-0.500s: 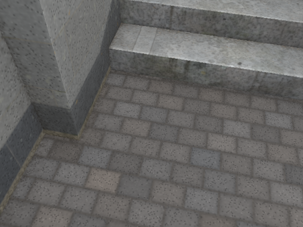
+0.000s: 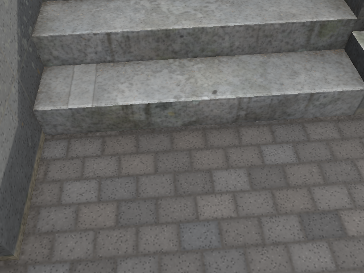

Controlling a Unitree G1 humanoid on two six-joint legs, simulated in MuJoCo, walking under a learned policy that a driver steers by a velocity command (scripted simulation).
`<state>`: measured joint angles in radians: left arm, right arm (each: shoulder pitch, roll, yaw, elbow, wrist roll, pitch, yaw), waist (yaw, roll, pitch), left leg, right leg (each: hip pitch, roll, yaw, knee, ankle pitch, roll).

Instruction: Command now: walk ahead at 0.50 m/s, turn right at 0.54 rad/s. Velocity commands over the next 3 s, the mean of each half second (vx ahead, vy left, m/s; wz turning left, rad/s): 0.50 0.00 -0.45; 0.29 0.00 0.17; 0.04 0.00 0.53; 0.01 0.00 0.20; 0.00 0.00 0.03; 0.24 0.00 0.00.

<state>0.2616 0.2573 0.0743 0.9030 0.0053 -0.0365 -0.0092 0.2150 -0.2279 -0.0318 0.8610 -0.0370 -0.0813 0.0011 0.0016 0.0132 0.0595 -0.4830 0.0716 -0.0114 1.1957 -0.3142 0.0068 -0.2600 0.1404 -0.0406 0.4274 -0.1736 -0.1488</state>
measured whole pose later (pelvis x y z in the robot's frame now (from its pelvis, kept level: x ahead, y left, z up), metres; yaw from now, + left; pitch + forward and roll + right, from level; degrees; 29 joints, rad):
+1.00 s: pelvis +0.45 -0.03 +0.00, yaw -4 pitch +0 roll +1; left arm 0.12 0.21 0.01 0.79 0.02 -0.04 0.03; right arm 0.30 -0.26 -0.07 0.89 -0.02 0.01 0.00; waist -0.05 0.04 0.08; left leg -0.42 -0.02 0.00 1.09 -0.48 0.01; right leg -0.34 -0.01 -0.10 0.47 -0.13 -0.06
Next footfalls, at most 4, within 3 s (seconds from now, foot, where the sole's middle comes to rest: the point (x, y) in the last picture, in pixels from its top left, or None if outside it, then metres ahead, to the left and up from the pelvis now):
0.38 left None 0.40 0.11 -0.77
0.84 right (227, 245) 0.56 -0.13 -0.77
1.30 left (164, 267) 0.48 0.10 -0.77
1.76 right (220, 254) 0.53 -0.10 -0.77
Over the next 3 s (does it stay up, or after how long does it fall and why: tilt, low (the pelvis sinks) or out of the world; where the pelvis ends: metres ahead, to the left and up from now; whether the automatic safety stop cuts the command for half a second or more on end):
stays up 0.55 0.04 0.01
